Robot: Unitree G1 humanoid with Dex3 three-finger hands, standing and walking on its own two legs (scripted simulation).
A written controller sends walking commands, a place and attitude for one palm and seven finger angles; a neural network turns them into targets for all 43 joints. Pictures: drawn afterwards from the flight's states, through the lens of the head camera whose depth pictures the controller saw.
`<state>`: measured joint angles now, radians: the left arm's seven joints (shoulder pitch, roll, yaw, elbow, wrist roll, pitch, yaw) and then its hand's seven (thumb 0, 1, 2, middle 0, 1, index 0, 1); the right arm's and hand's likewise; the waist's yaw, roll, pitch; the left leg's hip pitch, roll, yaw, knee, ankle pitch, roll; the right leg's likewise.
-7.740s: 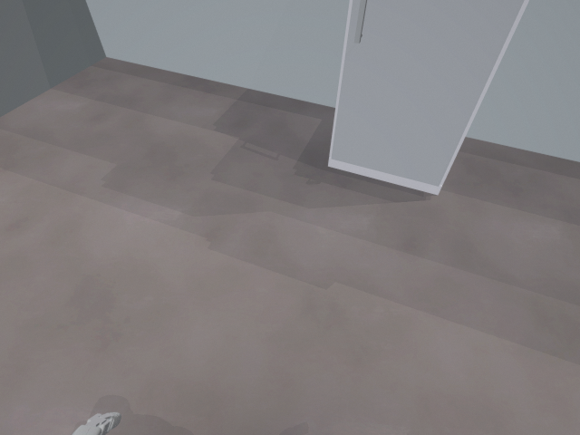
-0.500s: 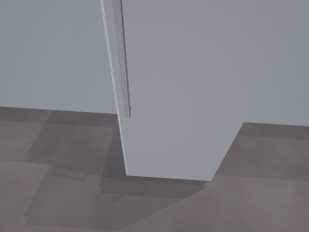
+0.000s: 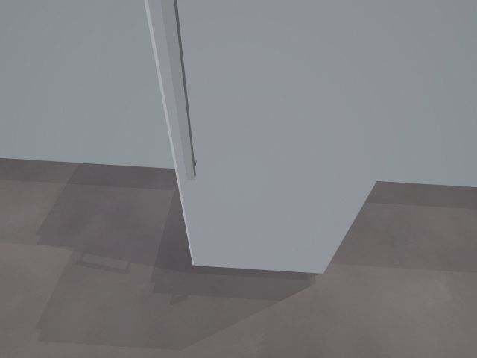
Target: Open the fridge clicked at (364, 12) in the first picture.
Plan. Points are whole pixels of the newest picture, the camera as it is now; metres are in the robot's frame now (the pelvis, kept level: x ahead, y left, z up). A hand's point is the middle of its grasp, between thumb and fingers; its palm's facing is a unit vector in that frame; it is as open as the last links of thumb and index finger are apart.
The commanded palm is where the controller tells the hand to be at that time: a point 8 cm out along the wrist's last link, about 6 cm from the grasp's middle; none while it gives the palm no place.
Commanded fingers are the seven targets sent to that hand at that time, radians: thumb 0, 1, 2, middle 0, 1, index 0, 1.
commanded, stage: look again from close up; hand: left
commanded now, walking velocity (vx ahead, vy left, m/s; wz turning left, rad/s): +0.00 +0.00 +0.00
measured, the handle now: (183, 91) +0.56 +0.15 +0.16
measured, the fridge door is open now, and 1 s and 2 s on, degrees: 0 0 0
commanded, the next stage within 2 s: shuffle to correct the standing spot in 1.96 s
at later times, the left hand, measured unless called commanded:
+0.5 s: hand out of the picture +0.00 +0.15 -0.18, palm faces +0.01 -0.99 -0.16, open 7.4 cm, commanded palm none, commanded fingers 0.00 0.90 0.90 -0.20 -0.30 -0.20 -0.30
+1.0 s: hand out of the picture -0.01 +0.17 -0.18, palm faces +0.01 -0.98 -0.18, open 7.4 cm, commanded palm none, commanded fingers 0.00 0.90 0.90 -0.20 -0.30 -0.20 -0.30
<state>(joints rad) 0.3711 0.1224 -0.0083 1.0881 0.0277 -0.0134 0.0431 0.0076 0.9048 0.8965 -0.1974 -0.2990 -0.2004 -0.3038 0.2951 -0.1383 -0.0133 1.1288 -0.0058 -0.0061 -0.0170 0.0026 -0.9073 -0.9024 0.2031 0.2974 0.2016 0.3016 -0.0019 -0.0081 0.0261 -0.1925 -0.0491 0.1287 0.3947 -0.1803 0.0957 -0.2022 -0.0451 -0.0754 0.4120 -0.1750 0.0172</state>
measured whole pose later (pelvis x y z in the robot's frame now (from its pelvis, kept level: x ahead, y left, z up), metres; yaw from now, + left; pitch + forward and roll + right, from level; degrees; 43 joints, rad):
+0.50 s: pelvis +0.01 +0.00 +0.00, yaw +0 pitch -2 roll -1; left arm 0.34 0.13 -0.01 1.09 0.02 -0.02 0.04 0.01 0.90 0.90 -0.20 -0.30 -0.20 -0.30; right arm 0.29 -0.13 -0.01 1.14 -0.01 -0.01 -0.02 0.00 -0.91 -0.90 0.20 0.30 0.20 0.30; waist -0.01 -0.01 0.02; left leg -0.17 -0.04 0.13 0.39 -0.19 0.09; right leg -0.17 -0.04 -0.07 0.40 -0.18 0.01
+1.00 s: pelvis +0.01 +0.01 +0.00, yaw +0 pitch -2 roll +0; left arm 0.35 0.15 -0.01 1.11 0.03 -0.01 0.04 0.01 0.90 0.90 -0.20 -0.30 -0.20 -0.30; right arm 0.29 -0.15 -0.01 1.15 -0.01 -0.01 -0.02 0.00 -0.91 -0.90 0.20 0.30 0.20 0.30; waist 0.00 -0.01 0.03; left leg -0.15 -0.06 0.14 0.35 -0.18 0.10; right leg -0.17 -0.05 -0.06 0.39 -0.18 0.03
